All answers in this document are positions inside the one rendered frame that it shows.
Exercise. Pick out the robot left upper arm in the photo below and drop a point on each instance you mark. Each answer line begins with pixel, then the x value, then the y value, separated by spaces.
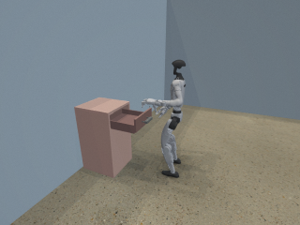
pixel 176 85

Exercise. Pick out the right robot hand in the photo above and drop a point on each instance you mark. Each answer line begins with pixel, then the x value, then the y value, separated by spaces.
pixel 163 109

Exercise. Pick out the drawer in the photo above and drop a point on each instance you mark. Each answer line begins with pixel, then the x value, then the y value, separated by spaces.
pixel 129 120

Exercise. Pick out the cabinet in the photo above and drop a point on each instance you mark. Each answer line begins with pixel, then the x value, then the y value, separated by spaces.
pixel 104 150

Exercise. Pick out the left robot forearm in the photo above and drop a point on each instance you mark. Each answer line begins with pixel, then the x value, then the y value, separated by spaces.
pixel 167 103

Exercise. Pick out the left robot foot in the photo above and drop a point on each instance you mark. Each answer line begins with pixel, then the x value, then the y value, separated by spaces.
pixel 169 173

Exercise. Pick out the robot right thigh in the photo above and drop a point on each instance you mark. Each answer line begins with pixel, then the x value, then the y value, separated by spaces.
pixel 172 138

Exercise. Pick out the left robot hand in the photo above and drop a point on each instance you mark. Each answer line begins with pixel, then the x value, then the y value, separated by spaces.
pixel 150 101

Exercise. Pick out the handle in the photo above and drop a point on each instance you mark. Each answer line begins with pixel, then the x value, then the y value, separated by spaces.
pixel 148 120

